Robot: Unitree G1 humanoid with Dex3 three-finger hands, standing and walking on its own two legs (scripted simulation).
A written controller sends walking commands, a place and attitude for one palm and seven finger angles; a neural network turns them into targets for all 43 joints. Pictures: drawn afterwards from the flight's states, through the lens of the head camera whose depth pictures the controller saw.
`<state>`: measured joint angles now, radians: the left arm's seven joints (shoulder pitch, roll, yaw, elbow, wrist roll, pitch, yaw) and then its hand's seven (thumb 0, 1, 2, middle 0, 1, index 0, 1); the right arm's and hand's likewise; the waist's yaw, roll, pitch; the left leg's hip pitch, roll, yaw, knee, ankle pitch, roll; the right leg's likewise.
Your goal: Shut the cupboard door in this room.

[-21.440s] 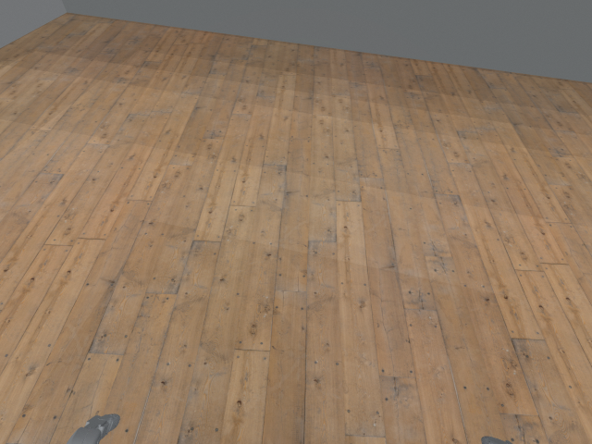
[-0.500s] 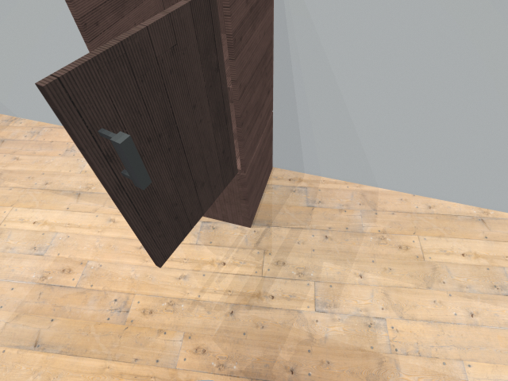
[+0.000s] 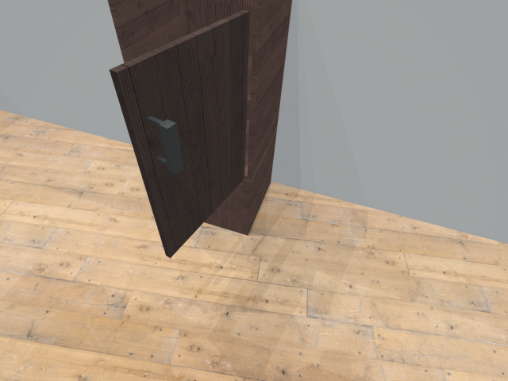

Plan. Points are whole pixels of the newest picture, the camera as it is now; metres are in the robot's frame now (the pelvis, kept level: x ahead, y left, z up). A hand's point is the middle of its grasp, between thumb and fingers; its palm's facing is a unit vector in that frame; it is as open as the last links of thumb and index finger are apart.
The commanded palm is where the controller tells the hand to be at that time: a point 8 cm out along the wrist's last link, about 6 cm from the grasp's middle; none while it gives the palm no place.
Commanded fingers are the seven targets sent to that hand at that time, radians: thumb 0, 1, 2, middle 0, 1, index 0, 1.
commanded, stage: come to a stop and stand still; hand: left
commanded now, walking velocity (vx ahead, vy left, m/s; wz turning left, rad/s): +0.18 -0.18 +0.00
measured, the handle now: (164, 144) +0.55 +0.24 +0.06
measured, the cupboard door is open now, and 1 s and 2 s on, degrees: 77 77 77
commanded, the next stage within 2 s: look again from close up in 0.92 s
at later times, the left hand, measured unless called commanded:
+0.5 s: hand out of the picture +0.06 +0.14 -0.16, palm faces +0.01 -0.97 -0.25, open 7.2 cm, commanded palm none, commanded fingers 0.00 0.90 0.90 -0.20 -0.30 -0.20 -0.30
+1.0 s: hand out of the picture +0.00 +0.11 -0.17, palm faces +0.04 -0.98 -0.17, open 7.4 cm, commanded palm none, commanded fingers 0.00 0.90 0.90 -0.20 -0.30 -0.20 -0.30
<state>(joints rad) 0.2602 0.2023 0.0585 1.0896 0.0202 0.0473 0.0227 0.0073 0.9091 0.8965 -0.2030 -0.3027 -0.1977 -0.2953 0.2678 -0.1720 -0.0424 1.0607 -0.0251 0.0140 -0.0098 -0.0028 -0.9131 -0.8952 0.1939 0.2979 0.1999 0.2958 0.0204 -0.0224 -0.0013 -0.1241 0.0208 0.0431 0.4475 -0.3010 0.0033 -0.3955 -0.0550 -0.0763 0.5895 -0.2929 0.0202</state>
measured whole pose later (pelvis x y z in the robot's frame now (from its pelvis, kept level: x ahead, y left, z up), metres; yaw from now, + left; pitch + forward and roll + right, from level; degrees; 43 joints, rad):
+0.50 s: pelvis +0.01 -0.04 +0.00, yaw +0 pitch +0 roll +1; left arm 0.19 0.15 0.03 1.11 0.01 -0.03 0.03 0.01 0.95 0.90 -0.20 -0.30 -0.20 -0.30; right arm 0.37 -0.13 -0.03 1.17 -0.01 0.02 -0.03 0.00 -0.91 -0.89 0.20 0.30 0.20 0.30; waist -0.04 0.05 0.03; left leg -0.22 0.06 0.05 0.60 -0.43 -0.02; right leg -0.20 -0.01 -0.12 0.47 -0.27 -0.05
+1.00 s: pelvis +0.04 -0.04 +0.01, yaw +0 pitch -1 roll +0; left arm 0.30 0.12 -0.01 1.18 0.01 -0.02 0.04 0.01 0.92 0.90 -0.20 -0.30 -0.20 -0.30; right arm 0.23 -0.15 -0.02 1.16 -0.01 -0.01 -0.04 0.00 -0.93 -0.90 0.20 0.30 0.20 0.30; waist 0.01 0.01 0.05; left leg -0.11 0.06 0.07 0.39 -0.25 -0.04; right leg -0.11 0.01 -0.11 0.38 -0.26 -0.04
